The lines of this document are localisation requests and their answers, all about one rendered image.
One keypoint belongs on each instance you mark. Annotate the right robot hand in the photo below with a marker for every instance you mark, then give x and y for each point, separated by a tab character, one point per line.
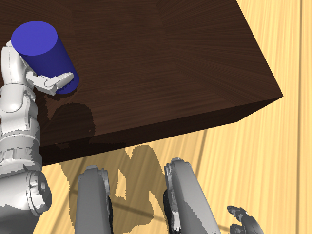
249	224

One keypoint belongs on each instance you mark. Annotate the left robot hand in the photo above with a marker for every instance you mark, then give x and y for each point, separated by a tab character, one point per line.
15	69

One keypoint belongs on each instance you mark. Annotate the right robot foot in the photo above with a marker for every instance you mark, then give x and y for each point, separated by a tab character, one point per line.
168	213

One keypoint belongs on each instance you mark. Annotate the can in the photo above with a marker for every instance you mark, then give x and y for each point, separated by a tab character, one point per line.
40	46

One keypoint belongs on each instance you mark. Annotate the left robot arm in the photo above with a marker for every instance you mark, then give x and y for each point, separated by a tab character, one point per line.
24	191

